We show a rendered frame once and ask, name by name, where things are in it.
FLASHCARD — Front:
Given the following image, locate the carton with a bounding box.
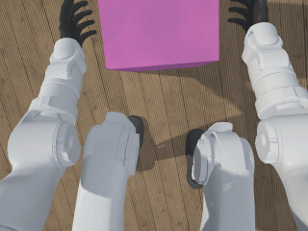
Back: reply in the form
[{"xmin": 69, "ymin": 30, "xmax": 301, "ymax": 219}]
[{"xmin": 98, "ymin": 0, "xmax": 219, "ymax": 72}]

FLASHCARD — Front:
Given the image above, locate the robot left thigh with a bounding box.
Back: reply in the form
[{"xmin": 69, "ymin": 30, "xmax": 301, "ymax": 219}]
[{"xmin": 71, "ymin": 120, "xmax": 140, "ymax": 231}]

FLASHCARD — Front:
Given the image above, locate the robot left upper arm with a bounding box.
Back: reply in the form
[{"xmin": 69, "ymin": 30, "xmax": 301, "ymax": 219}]
[{"xmin": 0, "ymin": 120, "xmax": 81, "ymax": 231}]

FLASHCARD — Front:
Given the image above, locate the robot right hand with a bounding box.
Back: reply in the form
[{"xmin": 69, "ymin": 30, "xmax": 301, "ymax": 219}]
[{"xmin": 227, "ymin": 0, "xmax": 269, "ymax": 34}]

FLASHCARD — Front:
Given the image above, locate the robot right forearm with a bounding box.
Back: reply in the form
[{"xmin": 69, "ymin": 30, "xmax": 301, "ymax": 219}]
[{"xmin": 242, "ymin": 22, "xmax": 308, "ymax": 120}]

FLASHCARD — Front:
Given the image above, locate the robot thigh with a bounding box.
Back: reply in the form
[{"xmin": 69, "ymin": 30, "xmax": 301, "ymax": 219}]
[
  {"xmin": 71, "ymin": 120, "xmax": 140, "ymax": 231},
  {"xmin": 194, "ymin": 131, "xmax": 255, "ymax": 231}
]

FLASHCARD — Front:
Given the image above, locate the robot left forearm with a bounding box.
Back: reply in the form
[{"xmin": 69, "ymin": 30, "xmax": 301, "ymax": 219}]
[{"xmin": 7, "ymin": 38, "xmax": 88, "ymax": 163}]

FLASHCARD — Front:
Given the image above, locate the robot left hand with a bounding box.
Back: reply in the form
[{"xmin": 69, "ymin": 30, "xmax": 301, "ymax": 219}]
[{"xmin": 59, "ymin": 0, "xmax": 97, "ymax": 48}]

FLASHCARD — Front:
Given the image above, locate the robot right upper arm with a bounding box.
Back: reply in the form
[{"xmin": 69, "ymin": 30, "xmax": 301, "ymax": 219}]
[{"xmin": 255, "ymin": 114, "xmax": 308, "ymax": 231}]

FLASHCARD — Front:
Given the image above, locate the robot right thigh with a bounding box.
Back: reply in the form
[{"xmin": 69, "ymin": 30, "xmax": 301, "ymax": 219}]
[{"xmin": 194, "ymin": 131, "xmax": 255, "ymax": 231}]

